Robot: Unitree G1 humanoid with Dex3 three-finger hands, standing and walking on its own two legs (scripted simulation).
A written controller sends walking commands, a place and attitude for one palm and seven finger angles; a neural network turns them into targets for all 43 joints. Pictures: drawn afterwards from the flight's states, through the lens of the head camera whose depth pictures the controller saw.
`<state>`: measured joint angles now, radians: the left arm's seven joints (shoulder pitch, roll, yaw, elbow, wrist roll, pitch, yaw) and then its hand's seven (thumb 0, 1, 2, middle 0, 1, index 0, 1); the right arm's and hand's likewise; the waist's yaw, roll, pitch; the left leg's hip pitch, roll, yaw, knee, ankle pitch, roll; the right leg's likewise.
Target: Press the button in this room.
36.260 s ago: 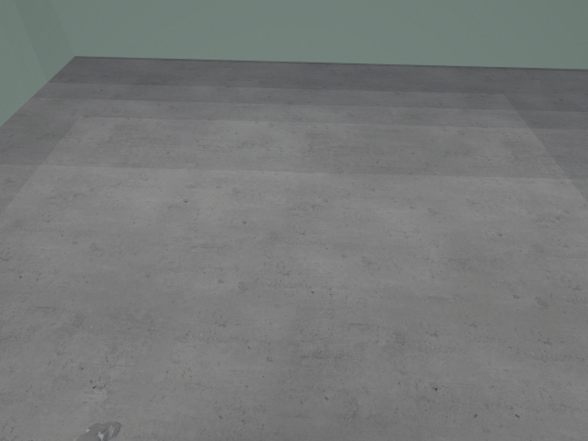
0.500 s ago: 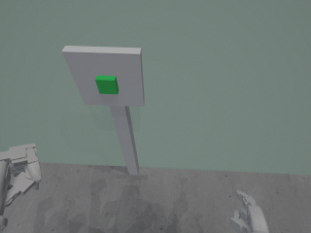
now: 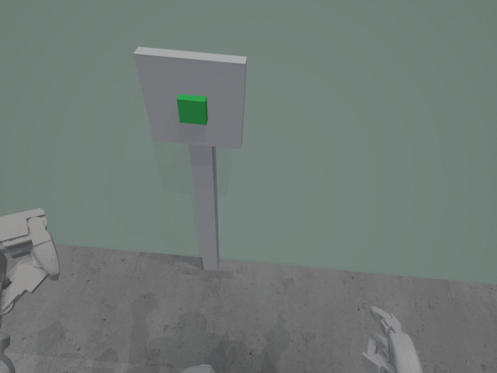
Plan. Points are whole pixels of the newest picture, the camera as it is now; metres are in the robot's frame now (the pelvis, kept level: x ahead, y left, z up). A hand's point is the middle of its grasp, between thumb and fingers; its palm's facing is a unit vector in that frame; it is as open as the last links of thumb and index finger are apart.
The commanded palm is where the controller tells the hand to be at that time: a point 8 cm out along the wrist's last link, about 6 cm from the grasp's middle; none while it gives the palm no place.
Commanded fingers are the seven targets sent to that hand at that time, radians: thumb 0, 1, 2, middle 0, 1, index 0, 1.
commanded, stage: step back with the hand held close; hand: left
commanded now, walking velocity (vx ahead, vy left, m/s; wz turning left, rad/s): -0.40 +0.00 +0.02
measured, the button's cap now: (193, 108) +0.59 +0.17 +0.10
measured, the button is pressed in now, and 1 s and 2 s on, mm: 0 0 0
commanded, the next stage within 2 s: stop stepping back and stand still in 0.40 s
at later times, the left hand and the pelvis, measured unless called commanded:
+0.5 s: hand (35, 328) +0.12 +0.21 +0.19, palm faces +0.28 -0.84 -0.47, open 3.1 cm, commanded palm +0.05 +0.26 +0.19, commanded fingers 0.00 0.90 0.90 -1.30 -1.50 -1.30 -1.50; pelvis -0.09 -0.02 +0.02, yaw -2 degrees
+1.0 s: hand out of the picture -0.01 +0.21 +0.19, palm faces +0.39 -0.84 -0.38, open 3.1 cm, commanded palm -0.09 +0.26 +0.19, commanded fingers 0.00 0.90 0.90 -1.30 -1.50 -1.30 -1.50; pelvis -0.22 -0.02 +0.01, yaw +0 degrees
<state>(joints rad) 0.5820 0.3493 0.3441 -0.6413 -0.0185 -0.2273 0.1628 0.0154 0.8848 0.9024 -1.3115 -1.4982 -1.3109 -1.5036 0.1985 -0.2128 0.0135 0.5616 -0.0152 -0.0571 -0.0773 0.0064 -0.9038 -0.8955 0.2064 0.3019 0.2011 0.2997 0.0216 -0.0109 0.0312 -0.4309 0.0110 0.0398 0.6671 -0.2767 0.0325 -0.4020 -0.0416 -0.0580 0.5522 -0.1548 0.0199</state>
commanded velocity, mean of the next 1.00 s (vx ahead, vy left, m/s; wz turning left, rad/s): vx -0.07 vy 0.01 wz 0.00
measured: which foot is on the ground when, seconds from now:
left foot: down 0.00-0.32, up 0.34-0.42, down 0.44-0.68, up 0.70-0.92, down 0.94-1.00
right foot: down 0.00-0.04, up 0.06-0.28, down 0.30-1.00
